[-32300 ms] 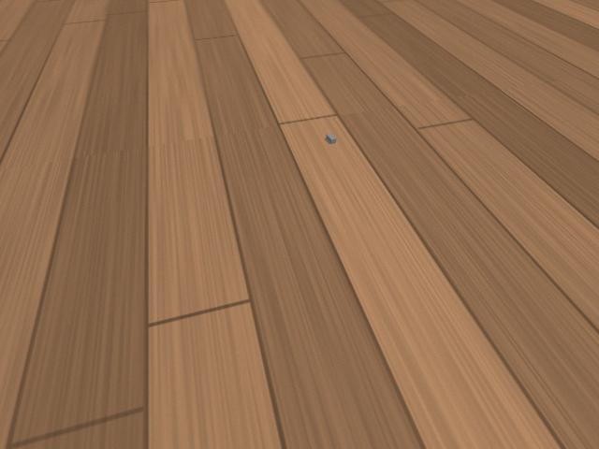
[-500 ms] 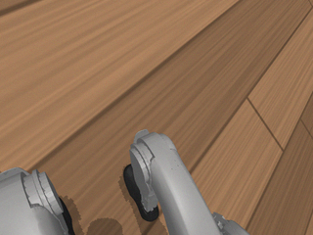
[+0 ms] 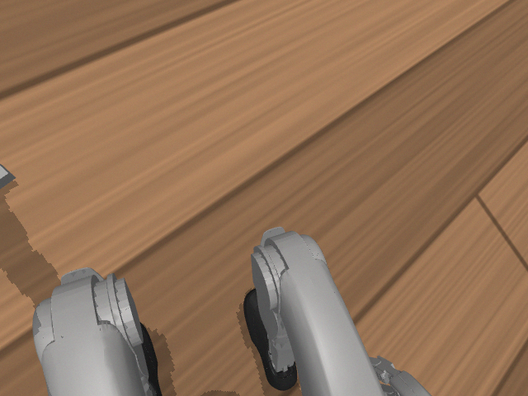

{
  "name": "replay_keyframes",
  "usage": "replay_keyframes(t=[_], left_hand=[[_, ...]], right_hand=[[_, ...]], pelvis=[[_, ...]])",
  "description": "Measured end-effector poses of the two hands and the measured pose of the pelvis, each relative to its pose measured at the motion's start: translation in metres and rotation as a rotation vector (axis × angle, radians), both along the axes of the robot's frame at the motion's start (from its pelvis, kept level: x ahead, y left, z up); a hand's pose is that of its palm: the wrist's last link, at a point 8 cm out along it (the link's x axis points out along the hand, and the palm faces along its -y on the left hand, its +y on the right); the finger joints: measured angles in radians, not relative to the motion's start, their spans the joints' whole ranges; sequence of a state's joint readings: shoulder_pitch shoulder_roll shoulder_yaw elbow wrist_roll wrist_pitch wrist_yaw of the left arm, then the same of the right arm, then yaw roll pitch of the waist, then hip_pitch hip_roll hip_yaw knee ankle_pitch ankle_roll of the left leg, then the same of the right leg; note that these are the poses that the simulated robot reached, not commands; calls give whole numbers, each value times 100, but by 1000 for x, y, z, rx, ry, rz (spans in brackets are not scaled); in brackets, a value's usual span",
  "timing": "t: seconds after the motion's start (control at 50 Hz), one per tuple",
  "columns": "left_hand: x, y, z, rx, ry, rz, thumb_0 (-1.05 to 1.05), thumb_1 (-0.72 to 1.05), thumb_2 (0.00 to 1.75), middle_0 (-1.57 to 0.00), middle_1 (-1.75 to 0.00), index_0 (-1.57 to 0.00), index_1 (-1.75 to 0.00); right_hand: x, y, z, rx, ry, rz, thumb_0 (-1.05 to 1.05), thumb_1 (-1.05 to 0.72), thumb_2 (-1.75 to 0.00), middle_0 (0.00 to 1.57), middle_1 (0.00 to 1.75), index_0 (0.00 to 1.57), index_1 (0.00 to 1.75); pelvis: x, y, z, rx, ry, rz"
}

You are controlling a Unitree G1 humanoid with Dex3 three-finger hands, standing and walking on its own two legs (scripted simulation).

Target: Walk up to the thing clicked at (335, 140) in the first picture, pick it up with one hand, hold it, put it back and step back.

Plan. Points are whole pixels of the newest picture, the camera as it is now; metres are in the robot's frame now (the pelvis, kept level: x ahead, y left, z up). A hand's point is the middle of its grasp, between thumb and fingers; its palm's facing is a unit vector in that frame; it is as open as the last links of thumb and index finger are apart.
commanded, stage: go down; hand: left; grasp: from above
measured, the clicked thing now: out of the picture +0.49 +0.38 -0.31
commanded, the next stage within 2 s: none
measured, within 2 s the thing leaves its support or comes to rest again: neither
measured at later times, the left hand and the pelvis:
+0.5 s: hand out of the picture +0.45 +0.40 +0.02, palm faces -0.28 -0.24 -0.93, open 11.7 cm; pelvis -0.01 +0.00 +0.08, yaw +5 degrees
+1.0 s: hand out of the picture +0.44 +0.40 +0.09, palm faces -0.32 -0.25 -0.92, open 13.3 cm; pelvis +0.00 +0.00 +0.16, yaw +7 degrees
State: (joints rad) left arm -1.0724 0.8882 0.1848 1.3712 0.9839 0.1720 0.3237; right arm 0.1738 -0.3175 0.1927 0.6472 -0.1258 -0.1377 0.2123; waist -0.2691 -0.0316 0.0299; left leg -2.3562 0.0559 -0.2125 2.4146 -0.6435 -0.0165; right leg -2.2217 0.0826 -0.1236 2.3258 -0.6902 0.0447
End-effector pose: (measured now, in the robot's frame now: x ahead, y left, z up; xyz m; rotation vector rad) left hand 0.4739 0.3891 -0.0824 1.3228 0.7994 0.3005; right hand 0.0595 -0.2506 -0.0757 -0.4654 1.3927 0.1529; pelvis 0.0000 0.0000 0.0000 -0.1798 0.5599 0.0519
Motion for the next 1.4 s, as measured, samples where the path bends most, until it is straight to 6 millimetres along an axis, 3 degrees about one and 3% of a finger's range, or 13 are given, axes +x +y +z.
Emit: replay_keyframes(t=[0.22, 0.36, 0.52, 0.7, 0.88, 1.4], left_hand=[[-5, 0, 71, 15, -12, -35, 0, 28, 34, -76, -43, -78, -41], [-16, 5, 122, 2, 14, -58, 0, 5, 49, -59, -57, -60, -56], [-27, 12, 160, 0, 33, -73, 0, -15, 65, -42, -74, -42, -72], [-27, 11, 191, -2, 34, -75, 0, -31, 78, -29, -85, -29, -85], [-26, 11, 219, -3, 65, -60, 0, -38, 85, -23, -91, -22, -90], [-34, 24, 258, -17, 75, -57, 0, -39, 84, -17, -100, -19, -97]], right_hand=[[20, -6, 8, 22, -52, -56, 1, -91, -89, 20, 30, 20, 30], [24, -9, 32, 9, -72, -76, 1, -90, -89, 20, 30, 20, 30], [15, -12, 62, -32, -60, -100, 1, -90, -89, 20, 30, 20, 30], [3, -9, 91, -63, -40, -146, 1, -90, -89, 20, 30, 21, 30], [4, -2, 116, -64, -48, -176, 1, -89, -89, 20, 30, 21, 30], [45, 9, 172, -71, -94, -161, 1, -89, -89, 20, 30, 21, 30]], pelvis=[[1, -4, 25, 25, 26, 24], [-4, -4, 53, 36, 27, 40], [-10, -3, 81, 42, 34, 61], [-11, -1, 111, 45, 46, 75], [-6, 0, 141, 49, 55, 76], [14, 9, 199, 47, 53, 91]])
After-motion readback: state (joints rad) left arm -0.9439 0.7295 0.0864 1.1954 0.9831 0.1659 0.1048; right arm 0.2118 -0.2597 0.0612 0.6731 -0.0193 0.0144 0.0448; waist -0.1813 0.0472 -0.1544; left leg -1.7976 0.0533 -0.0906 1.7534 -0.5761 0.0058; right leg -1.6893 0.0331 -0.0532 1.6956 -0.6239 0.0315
